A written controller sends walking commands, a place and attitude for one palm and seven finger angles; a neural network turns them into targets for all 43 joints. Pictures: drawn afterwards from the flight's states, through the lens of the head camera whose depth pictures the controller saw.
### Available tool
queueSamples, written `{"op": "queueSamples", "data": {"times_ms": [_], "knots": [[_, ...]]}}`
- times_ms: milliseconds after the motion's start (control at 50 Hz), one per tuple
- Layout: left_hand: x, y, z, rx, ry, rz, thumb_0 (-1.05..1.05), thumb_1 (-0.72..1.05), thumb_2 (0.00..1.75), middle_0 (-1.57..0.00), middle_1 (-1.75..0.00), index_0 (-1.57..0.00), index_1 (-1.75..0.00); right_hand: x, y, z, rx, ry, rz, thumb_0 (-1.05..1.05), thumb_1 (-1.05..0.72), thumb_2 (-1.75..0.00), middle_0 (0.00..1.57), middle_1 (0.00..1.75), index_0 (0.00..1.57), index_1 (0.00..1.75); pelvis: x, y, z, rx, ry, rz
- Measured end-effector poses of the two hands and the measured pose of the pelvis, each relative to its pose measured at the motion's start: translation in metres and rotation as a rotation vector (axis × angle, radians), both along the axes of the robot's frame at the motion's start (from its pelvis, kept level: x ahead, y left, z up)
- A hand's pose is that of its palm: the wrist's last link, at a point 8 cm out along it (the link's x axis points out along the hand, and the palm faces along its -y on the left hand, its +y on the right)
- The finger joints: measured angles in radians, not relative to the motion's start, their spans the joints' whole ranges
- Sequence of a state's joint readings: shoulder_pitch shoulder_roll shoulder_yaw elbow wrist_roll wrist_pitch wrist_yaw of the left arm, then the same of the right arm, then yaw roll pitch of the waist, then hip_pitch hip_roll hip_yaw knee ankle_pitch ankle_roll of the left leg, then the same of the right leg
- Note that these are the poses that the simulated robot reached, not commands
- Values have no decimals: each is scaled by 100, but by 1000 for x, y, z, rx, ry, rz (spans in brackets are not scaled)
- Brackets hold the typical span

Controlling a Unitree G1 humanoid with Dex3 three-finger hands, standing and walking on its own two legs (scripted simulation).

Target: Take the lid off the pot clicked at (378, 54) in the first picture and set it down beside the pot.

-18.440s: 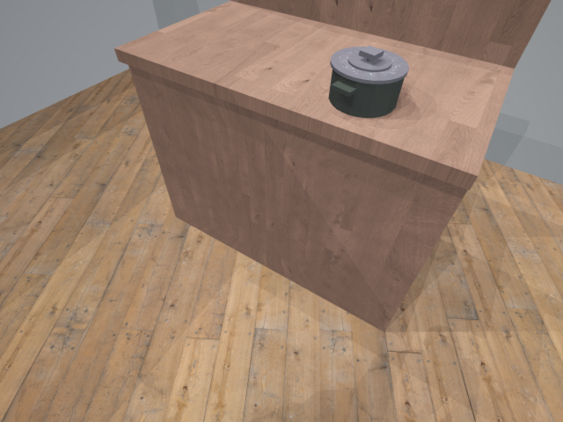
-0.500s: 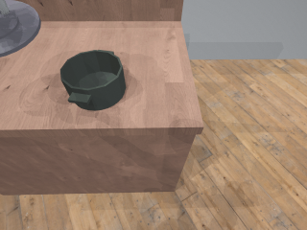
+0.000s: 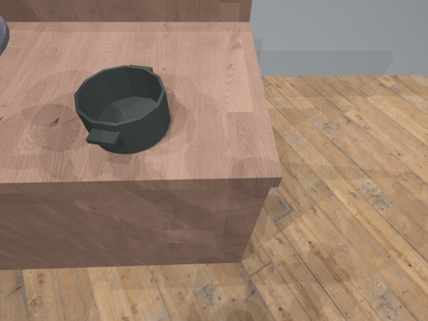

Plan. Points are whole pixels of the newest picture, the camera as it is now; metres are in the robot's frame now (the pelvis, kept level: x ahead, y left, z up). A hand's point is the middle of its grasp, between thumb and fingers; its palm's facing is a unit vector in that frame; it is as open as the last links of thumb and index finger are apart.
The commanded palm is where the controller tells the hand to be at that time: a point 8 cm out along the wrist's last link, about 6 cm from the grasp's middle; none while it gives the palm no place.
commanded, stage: move the lid sideways beside the pot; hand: left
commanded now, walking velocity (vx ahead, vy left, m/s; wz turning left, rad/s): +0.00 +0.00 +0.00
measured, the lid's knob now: out of the picture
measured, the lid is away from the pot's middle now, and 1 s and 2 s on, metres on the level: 0.22 0.23 0.23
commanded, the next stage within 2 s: lower the lid onto the table in 0.44 s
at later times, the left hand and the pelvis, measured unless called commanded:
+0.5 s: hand out of the picture +0.46 +0.37 +0.29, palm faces -0.21 -0.17 -0.96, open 7.7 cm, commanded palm +0.50 +0.36 +0.37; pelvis +0.01 +0.00 +0.00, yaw +0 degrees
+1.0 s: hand out of the picture +0.48 +0.37 +0.26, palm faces -0.22 -0.28 -0.93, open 7.7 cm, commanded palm +0.50 +0.37 +0.34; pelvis +0.01 +0.00 +0.00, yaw -1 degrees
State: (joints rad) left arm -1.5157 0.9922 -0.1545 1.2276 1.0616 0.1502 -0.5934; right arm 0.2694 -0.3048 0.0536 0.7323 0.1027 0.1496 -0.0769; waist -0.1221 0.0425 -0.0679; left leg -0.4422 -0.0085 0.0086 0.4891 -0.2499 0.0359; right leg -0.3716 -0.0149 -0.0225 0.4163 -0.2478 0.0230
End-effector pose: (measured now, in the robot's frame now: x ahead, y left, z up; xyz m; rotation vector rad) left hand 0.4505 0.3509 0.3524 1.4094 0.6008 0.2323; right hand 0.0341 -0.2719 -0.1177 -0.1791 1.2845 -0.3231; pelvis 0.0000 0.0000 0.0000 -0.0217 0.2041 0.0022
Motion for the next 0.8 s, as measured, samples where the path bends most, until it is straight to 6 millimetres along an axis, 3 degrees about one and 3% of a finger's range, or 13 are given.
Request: {"op": "queueSamples", "data": {"times_ms": [280, 600, 800], "knots": [[-2, 29, -5, 1, 19, 79, 0, 29, 83, -59, -99, -57, -93, -3, 3, 1, -4, 40, 0, 0, -91, -90, 21, 30, 20, 30, 6, 2, -1, -6, 16, 3], [15, 7, -4, -12, 12, 30, 0, 29, 83, -59, -99, -57, -92, 1, 8, -2, 7, 19, 2, 0, -91, -90, 21, 30, 20, 30, 8, 4, -1, -6, 26, 7], [21, 3, -18, -73, 51, 81, 0, 29, 83, -59, -99, -56, -93, -13, 5, -2, 8, 35, -30, 0, -91, -90, 21, 30, 20, 30, 8, 2, -1, -4, 25, -8]]}}
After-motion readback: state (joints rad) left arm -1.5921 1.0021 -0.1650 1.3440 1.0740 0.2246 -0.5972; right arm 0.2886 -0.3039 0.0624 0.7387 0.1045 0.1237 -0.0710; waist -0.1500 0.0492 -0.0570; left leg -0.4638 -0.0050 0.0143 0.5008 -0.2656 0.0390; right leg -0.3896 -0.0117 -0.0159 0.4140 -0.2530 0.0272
